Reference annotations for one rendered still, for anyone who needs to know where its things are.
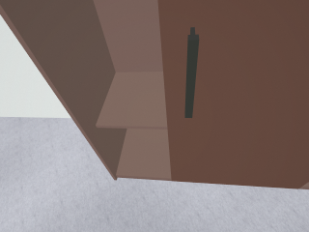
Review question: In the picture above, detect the handle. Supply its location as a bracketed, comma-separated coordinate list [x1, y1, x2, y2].
[184, 27, 200, 118]

